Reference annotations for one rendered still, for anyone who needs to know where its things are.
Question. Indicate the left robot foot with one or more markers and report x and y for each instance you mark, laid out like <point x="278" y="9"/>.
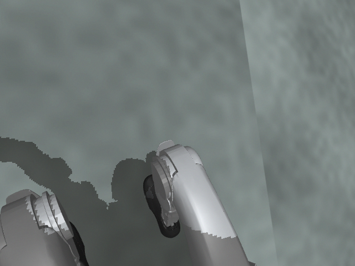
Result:
<point x="79" y="245"/>

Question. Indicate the right robot foot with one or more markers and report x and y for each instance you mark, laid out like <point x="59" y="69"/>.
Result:
<point x="154" y="205"/>

